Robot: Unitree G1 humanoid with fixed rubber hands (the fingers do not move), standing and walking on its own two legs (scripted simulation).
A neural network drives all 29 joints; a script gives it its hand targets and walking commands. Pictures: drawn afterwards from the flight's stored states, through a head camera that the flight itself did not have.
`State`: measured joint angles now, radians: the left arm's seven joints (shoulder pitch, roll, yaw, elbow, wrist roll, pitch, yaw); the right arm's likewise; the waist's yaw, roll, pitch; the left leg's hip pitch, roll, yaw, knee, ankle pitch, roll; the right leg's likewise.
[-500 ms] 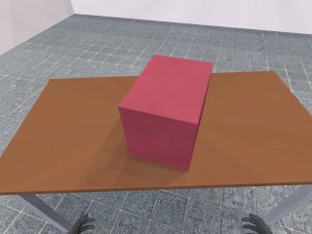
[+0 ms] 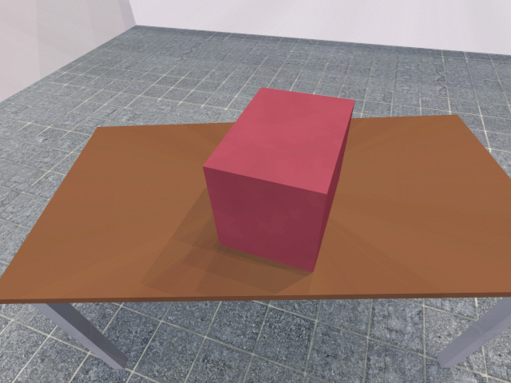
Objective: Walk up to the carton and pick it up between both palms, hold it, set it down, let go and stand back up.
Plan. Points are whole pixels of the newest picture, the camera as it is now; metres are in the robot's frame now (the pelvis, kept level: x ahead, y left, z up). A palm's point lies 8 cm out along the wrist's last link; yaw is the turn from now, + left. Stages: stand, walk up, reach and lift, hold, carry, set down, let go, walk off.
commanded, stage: stand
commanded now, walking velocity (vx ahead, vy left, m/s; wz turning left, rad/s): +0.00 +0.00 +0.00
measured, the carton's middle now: (285, 174) +0.57 -0.04 -0.02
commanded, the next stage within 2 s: none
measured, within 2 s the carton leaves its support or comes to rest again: neither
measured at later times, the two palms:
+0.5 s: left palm out of the picture +0.02 +0.28 -0.11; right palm out of the picture +0.03 -0.30 -0.12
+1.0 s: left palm out of the picture +0.05 +0.28 -0.11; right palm out of the picture +0.04 -0.30 -0.12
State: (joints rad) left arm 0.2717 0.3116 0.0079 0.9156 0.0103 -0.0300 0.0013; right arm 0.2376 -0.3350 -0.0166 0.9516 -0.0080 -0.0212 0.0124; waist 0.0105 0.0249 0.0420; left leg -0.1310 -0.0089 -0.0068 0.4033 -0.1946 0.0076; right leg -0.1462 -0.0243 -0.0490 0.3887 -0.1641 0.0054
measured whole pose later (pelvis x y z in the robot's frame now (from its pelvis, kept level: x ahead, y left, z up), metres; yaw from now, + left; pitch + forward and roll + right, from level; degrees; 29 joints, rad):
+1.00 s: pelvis -0.01 -0.01 +0.00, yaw +0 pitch -4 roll +0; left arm 0.22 0.32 0.02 1.01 0.00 -0.03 0.00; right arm 0.23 -0.35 -0.01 1.02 0.00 -0.02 0.00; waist 0.00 0.02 0.05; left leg -0.14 0.01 -0.02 0.38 -0.17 -0.01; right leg -0.16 0.00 -0.04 0.36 -0.14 -0.01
